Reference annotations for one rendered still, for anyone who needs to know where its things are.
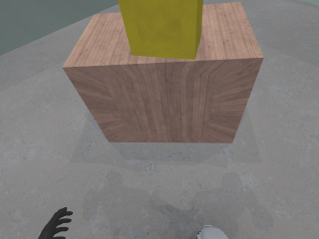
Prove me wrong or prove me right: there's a robot right thigh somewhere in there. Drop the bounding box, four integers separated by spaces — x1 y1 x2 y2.
196 227 229 239

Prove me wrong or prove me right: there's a carton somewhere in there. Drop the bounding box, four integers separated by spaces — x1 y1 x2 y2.
118 0 203 60

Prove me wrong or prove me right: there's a right robot shin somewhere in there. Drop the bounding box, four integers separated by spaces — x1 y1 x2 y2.
202 225 213 229

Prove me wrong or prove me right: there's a left robot hand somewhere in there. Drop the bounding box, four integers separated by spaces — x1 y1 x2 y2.
38 207 73 239

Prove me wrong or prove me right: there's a pedestal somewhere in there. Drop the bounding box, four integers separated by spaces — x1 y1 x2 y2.
62 2 264 143

